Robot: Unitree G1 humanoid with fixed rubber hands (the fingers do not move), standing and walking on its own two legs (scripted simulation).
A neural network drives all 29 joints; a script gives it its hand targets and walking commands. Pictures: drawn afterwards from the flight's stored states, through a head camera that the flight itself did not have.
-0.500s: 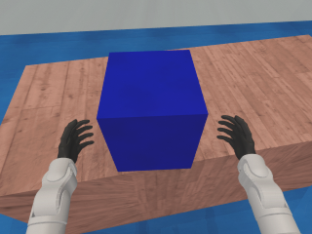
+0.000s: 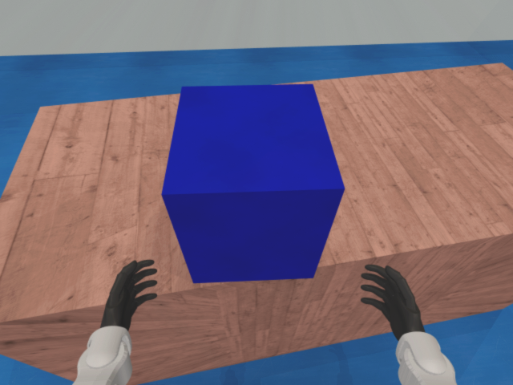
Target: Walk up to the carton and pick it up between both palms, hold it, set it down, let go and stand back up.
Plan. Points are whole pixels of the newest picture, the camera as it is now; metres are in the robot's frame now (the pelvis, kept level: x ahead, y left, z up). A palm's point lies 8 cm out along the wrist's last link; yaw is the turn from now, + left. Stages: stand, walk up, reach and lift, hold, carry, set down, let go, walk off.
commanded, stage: set down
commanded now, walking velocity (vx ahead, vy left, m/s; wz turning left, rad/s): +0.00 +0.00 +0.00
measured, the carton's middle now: (250, 187) +0.42 +0.05 +0.05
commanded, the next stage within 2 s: let go in 0.88 s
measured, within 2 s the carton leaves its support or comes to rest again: neither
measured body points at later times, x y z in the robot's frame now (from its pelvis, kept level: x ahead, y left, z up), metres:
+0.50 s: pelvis +0.03 +0.01 +0.00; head +0.01 +0.01 +0.45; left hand +0.22 +0.24 -0.01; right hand +0.21 -0.20 -0.06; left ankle +0.01 +0.12 -0.75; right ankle +0.00 -0.11 -0.75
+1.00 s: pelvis +0.01 +0.00 +0.00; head -0.01 -0.03 +0.45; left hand +0.22 +0.24 -0.01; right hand +0.19 -0.21 -0.10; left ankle +0.01 +0.12 -0.75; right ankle +0.00 -0.11 -0.75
